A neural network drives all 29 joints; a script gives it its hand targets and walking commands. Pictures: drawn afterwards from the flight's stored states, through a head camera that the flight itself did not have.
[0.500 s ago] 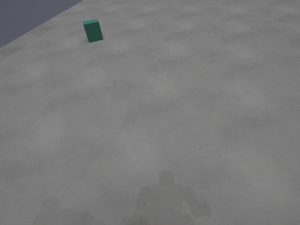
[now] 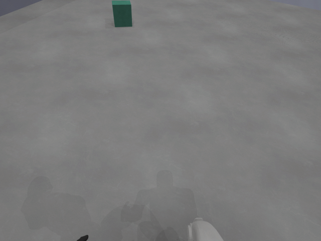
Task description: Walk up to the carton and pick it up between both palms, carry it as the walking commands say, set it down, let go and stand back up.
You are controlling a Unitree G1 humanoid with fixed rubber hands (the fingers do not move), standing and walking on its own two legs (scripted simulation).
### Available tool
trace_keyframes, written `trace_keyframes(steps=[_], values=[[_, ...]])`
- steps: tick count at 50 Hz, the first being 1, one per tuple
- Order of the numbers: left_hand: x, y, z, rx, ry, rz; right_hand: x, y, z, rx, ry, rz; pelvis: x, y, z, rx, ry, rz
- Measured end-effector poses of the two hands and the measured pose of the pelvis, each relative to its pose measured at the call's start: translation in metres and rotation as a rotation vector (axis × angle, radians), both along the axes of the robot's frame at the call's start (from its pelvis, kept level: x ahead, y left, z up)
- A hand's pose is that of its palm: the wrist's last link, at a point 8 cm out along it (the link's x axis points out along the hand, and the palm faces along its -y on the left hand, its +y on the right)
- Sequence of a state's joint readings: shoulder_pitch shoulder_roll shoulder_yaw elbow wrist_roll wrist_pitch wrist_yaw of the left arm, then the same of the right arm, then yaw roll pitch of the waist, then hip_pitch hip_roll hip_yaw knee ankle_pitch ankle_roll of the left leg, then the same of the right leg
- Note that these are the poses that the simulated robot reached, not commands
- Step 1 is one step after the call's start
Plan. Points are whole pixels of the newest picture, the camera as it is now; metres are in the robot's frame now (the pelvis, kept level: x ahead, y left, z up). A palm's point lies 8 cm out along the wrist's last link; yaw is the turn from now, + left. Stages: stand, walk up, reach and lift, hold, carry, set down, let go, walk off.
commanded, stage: walk up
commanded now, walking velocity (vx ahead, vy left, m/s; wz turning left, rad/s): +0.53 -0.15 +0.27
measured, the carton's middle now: (122, 13) +3.02 +0.23 -0.64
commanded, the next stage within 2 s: none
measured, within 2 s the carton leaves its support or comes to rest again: neither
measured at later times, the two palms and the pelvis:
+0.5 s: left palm (94, 211) +0.27 +0.19 -0.16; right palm (230, 159) +0.40 -0.27 -0.14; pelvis +0.29 -0.04 -0.01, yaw +6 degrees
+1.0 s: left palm (93, 114) +0.64 +0.23 -0.13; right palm (215, 139) +0.49 -0.24 -0.13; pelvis +0.56 -0.02 +0.00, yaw +5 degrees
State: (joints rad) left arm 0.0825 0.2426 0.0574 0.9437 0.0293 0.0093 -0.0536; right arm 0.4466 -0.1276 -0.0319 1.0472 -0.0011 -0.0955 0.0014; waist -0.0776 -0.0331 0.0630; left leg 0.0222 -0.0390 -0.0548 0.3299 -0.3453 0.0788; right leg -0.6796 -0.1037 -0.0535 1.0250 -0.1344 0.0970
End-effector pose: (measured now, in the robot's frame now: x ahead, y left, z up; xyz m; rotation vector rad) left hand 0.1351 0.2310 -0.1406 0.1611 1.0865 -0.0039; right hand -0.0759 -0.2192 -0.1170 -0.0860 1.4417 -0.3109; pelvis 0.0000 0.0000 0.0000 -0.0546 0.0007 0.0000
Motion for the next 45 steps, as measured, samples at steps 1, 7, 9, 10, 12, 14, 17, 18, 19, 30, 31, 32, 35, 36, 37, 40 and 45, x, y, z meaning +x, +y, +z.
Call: trace_keyframes(steps=[1,7,9,10,12,14,17,18,19,30,31,32,35,36,37,40,45], values=[[0.018,-0.005,0.000,-0.005,-0.009,-0.008,-0.001,0.001,0.000,0.003,0.033,-0.015,0.012,-0.002,-0.001,0.001,0.003,0.004],[0.131,-0.038,-0.004,-0.023,-0.077,-0.051,0.016,0.000,-0.007,0.040,0.209,-0.073,0.087,-0.018,-0.016,0.012,0.034,0.021],[0.169,-0.049,-0.008,-0.017,-0.105,-0.056,0.033,-0.004,-0.016,0.055,0.250,-0.086,0.116,-0.026,-0.026,0.014,0.045,0.018],[0.185,-0.053,-0.012,-0.010,-0.119,-0.053,0.045,-0.008,-0.023,0.062,0.264,-0.091,0.132,-0.030,-0.032,0.015,0.048,0.018],[0.204,-0.057,-0.016,0.010,-0.122,-0.046,0.080,-0.017,-0.034,0.067,0.257,-0.090,0.158,-0.037,-0.037,-0.004,0.045,0.009],[0.207,-0.055,-0.020,0.030,-0.102,-0.021,0.132,-0.028,-0.042,0.056,0.181,-0.061,0.178,-0.044,-0.037,-0.003,0.035,0.022],[0.190,-0.045,-0.023,0.052,-0.021,0.077,0.228,-0.045,-0.046,0.044,0.026,0.036,0.211,-0.051,-0.030,0.001,0.005,0.042],[0.183,-0.043,-0.023,0.055,0.009,0.113,0.262,-0.050,-0.045,0.040,-0.026,0.075,0.221,-0.052,-0.028,0.000,-0.005,0.052],[0.174,-0.041,-0.022,0.056,0.040,0.147,0.296,-0.054,-0.043,0.035,-0.075,0.118,0.232,-0.052,-0.025,0.000,-0.014,0.061],[0.130,-0.035,-0.017,0.022,0.372,0.336,0.596,-0.024,-0.001,0.002,-0.419,0.408,0.352,-0.026,-0.012,0.012,-0.015,0.089],[0.132,-0.033,-0.018,0.015,0.401,0.342,0.616,-0.018,0.000,-0.001,-0.438,0.414,0.364,-0.021,-0.014,0.013,-0.009,0.086],[0.136,-0.031,-0.021,0.008,0.428,0.346,0.634,-0.012,0.000,-0.005,-0.459,0.415,0.378,-0.016,-0.017,0.016,-0.002,0.080],[0.162,-0.021,-0.023,0.002,0.473,0.337,0.664,0.000,-0.003,-0.018,-0.487,0.395,0.410,-0.003,-0.021,0.025,0.003,0.064],[0.178,-0.016,-0.021,0.005,0.465,0.328,0.665,0.002,-0.004,-0.017,-0.474,0.383,0.420,0.000,-0.019,0.025,0.002,0.063],[0.197,-0.011,-0.019,0.011,0.443,0.319,0.663,0.003,-0.006,-0.013,-0.449,0.371,0.430,0.001,-0.016,0.024,0.002,0.063],[0.266,0.005,-0.012,0.029,0.349,0.282,0.644,0.001,-0.012,0.008,-0.330,0.321,0.459,0.004,-0.007,0.024,-0.002,0.072],[0.391,0.018,0.002,0.059,0.189,0.206,0.596,-0.007,-0.016,0.045,-0.101,0.217,0.507,-0.003,0.003,0.029,-0.006,0.096]])
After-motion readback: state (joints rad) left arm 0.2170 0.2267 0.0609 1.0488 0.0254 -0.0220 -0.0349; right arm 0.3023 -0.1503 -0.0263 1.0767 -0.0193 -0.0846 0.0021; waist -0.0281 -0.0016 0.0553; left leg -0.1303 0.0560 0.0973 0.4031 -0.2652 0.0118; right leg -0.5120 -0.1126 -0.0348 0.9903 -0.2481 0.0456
